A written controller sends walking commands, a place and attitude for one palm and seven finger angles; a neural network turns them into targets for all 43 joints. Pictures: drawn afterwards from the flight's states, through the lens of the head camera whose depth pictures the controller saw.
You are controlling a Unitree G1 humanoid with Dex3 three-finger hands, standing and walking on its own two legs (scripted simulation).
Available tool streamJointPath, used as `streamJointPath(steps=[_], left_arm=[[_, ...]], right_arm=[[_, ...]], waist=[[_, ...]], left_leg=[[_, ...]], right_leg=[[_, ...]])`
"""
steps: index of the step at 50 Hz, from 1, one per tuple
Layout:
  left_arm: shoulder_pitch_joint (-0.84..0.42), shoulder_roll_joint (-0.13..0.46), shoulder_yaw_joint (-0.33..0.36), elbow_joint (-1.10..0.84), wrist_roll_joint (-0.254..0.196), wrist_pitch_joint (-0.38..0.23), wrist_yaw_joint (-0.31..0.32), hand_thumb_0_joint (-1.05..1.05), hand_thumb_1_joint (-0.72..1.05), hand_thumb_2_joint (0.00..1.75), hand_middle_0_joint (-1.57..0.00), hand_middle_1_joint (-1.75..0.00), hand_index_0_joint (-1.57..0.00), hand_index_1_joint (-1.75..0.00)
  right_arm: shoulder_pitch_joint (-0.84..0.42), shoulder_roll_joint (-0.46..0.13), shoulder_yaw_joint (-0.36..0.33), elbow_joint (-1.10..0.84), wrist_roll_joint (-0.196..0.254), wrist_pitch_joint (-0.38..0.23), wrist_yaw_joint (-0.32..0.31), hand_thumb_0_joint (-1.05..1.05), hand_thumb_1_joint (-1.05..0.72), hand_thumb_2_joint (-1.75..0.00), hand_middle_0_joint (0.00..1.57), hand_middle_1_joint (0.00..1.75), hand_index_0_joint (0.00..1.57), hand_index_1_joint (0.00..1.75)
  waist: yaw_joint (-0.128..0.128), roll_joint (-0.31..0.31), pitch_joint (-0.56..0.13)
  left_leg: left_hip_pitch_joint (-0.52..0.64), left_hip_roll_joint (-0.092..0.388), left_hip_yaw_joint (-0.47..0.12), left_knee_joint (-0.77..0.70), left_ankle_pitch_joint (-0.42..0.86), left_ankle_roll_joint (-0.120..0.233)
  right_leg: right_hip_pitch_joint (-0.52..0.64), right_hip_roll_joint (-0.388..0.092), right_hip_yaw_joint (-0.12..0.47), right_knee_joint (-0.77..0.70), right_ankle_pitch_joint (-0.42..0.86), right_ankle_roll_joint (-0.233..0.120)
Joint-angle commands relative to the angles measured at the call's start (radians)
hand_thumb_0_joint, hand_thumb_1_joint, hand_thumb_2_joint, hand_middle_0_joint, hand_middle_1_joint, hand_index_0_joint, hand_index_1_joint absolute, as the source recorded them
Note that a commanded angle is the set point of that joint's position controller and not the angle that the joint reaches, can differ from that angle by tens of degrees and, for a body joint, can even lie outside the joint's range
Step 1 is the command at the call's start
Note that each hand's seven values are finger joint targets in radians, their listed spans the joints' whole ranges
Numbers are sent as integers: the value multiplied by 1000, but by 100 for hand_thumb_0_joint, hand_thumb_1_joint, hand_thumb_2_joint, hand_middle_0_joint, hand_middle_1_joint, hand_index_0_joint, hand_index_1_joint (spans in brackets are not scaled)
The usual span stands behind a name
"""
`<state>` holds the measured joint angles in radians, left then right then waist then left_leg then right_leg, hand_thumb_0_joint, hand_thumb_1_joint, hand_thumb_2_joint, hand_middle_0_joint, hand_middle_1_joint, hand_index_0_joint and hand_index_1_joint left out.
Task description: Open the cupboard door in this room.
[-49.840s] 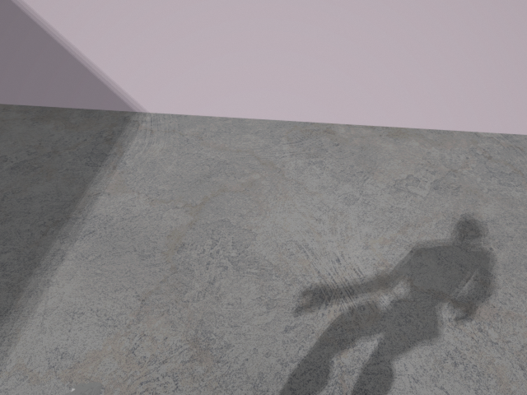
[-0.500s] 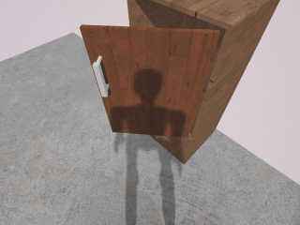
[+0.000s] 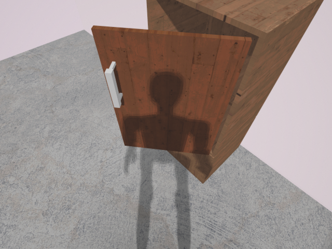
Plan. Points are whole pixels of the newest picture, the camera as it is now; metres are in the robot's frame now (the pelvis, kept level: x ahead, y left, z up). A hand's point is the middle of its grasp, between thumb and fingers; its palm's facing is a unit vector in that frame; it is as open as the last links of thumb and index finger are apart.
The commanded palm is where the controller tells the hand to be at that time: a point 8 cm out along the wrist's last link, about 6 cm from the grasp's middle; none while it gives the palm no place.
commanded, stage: come to a stop and stand still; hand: left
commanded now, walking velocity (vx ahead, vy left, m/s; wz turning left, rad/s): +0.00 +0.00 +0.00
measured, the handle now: (115, 85) +0.57 +0.21 +0.03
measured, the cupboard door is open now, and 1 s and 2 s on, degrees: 40 40 40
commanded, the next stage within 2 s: look again from close up in 0.46 s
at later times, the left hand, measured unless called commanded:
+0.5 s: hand out of the picture +0.01 +0.23 -0.16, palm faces -0.03 -0.96 -0.27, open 7.4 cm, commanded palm none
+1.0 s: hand out of the picture +0.04 +0.20 -0.17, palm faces -0.05 -0.97 -0.23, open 7.4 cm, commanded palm none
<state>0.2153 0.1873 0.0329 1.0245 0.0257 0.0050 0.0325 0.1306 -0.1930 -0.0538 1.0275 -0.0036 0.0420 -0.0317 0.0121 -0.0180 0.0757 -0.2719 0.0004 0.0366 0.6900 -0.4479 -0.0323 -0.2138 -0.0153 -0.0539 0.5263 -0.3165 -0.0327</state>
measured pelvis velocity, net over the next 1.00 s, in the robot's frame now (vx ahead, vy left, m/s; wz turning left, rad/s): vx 0.00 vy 0.01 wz -0.04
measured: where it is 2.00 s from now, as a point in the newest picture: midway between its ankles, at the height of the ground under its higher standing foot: outside the picture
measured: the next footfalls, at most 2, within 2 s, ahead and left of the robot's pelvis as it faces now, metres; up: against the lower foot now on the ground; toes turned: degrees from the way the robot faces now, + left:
none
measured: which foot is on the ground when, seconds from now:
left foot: down 0.00-1.00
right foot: down 0.00-1.00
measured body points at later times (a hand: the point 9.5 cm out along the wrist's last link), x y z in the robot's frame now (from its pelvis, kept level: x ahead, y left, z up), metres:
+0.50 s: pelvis -0.02 +0.04 +0.00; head +0.00 +0.02 +0.45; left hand +0.01 +0.28 -0.14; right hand +0.01 -0.20 -0.16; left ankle -0.03 +0.12 -0.74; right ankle -0.03 -0.10 -0.74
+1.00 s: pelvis +0.00 +0.01 +0.00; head +0.02 +0.00 +0.45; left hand +0.05 +0.25 -0.15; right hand +0.02 -0.23 -0.15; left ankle -0.03 +0.12 -0.74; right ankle -0.03 -0.10 -0.74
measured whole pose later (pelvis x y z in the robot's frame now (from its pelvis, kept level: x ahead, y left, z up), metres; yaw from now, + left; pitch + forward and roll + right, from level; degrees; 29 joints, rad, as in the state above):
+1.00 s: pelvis +0.00 +0.01 +0.00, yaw -2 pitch +0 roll +1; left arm 0.20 0.19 -0.01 1.10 0.02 -0.02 0.02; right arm 0.21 -0.20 0.01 1.11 -0.02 -0.03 -0.02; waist 0.00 0.00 0.04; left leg -0.14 0.00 0.08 0.42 -0.28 0.01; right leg -0.18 -0.01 -0.02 0.48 -0.29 -0.01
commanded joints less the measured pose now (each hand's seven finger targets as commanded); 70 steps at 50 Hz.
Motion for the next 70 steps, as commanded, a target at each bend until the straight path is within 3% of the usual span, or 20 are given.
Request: streamJointPath(steps=[1,2,3,4,5,6,8,11,16,28,59,60,61,62,63,64,65,67,68,70], left_arm=[[42,128,22,-29,-24,-14,6,0,90,90,-20,-30,-20,-30],[56,104,12,-30,-26,-11,4,0,90,90,-20,-30,-20,-30],[50,83,8,-26,-15,-6,6,0,90,90,-20,-30,-20,-30],[166,94,-2,5,-6,-26,41,0,90,90,-20,-30,-20,-30],[94,153,-3,-35,-10,-33,35,0,90,90,-20,-30,-20,-30],[58,155,-8,-48,-11,-35,27,0,90,90,-20,-30,-20,-30],[56,124,-13,-57,-5,-31,17,0,90,90,-20,-30,-20,-30],[102,92,-20,-37,-8,-22,12,0,90,90,-20,-30,-20,-30],[87,95,-23,-26,-8,-17,1,0,90,90,-20,-30,-20,-30],[57,138,-20,8,-10,-27,-3,0,90,90,-20,-30,-20,-30],[25,161,-13,36,-12,-39,0,0,90,90,-20,-30,-20,-30],[153,120,-12,73,-7,-52,45,0,90,90,-20,-30,-20,-30],[-619,403,207,-1426,-193,-275,29,0,88,89,-20,-32,-20,-32],[-71,312,169,-1130,-107,-231,47,0,85,88,-20,-33,-20,-33],[184,74,56,-1012,-173,-116,56,0,83,87,-21,-34,-21,-34],[123,5,45,-951,-186,-120,36,0,81,86,-21,-36,-21,-36],[46,69,121,-955,-200,-175,10,0,78,85,-21,-37,-21,-37],[225,41,171,-791,-229,-310,-82,0,74,83,-21,-40,-21,-40],[318,31,189,-737,-238,-381,-140,0,71,82,-21,-42,-21,-42],[316,16,177,-752,-268,-538,-268,0,67,80,-22,-45,-22,-45]], right_arm=[[118,-74,5,4,-4,-41,-2,0,-90,-90,20,30,20,30],[94,-111,3,-3,-8,-45,-4,0,-90,-90,20,30,20,30],[83,-114,4,-5,-8,-42,-3,0,-90,-90,20,30,20,30],[0,-149,-5,-77,7,-48,9,0,-90,-90,20,30,20,30],[38,-65,10,-102,-3,-43,14,0,-90,-90,20,30,20,30],[96,-55,16,-99,-2,-44,14,0,-90,-90,20,30,20,30],[134,-72,21,-101,-14,-62,16,0,-90,-90,20,30,20,30],[131,-103,26,-119,-9,-72,6,0,-90,-90,20,30,20,30],[128,-112,29,-105,-11,-74,6,0,-90,-90,20,30,20,30],[147,-131,39,-20,-11,-86,7,0,-90,-90,20,30,20,30],[107,-131,42,50,-10,-79,-3,0,-90,-90,20,30,20,30],[60,-119,33,-9,5,-78,5,0,-90,-90,20,30,20,30],[98,-244,4,-333,52,-225,-33,0,-90,-90,20,30,20,30],[58,-179,16,-297,18,-311,-67,0,-90,-90,20,30,20,30],[43,-140,16,-306,40,-333,-56,0,-90,-90,20,30,20,30],[74,-152,4,-282,40,-337,-48,0,-90,-90,20,30,20,30],[60,-186,-25,-334,27,-343,-45,0,-90,-90,20,30,20,30],[56,-189,-41,-371,4,-345,-37,0,-90,-90,20,30,20,30],[38,-182,-43,-405,9,-353,-24,0,-90,-90,20,30,20,30],[6,-177,-45,-461,7,-365,2,0,-90,-90,20,30,20,30]], waist=[[-21,-11,-160],[-2,72,-157],[-1,58,-119],[34,133,-80],[-20,107,-81],[-46,122,-73],[-29,206,-48],[-6,102,-68],[-4,34,-1],[-4,-14,-35],[-9,6,-66],[18,-50,-77],[-75,125,-536],[12,322,-517],[-11,311,-351],[-60,103,-193],[-72,-30,-96],[-34,-208,-111],[10,-151,-131],[37,-145,-221]], left_leg=[[204,93,-61,-319,499,26],[199,175,-125,-282,636,69],[143,199,-129,-285,579,84],[101,147,-26,-86,502,50],[47,70,-31,-116,256,34],[70,70,-40,-184,183,36],[45,122,-99,-243,371,70],[39,145,-126,-279,434,95],[7,123,-125,-365,211,95],[67,108,-92,-369,279,90],[148,114,-49,-323,423,58],[64,120,8,-88,448,29],[265,-8,-16,-234,651,63],[372,27,-18,-249,836,77],[296,44,-48,-233,875,39],[207,55,-54,-184,801,48],[83,32,-56,-127,638,53],[-117,4,-40,-39,432,46],[-176,-14,-28,2,414,37],[-303,-27,-13,102,345,25]], right_leg=[[54,-139,128,-11,580,-28],[27,-96,99,-51,383,13],[36,-73,86,-86,234,22],[-5,-133,131,-130,400,27],[-20,-182,220,-121,375,-30],[-74,-168,201,-117,184,-57],[-64,-76,108,-44,141,-33],[-7,-41,67,-31,104,-8],[-28,-55,89,-71,64,-3],[3,-86,111,-100,140,-5],[53,-104,130,-126,380,-18],[88,-171,182,-117,816,41],[169,-72,103,-25,787,-13],[124,-12,70,34,553,-24],[4,-9,-7,26,307,-10],[-97,-8,-26,-10,304,7],[-164,-4,-37,-1,360,19],[-243,-2,-43,85,335,38],[-245,-6,-31,147,348,27],[-307,-2,-10,269,296,21]])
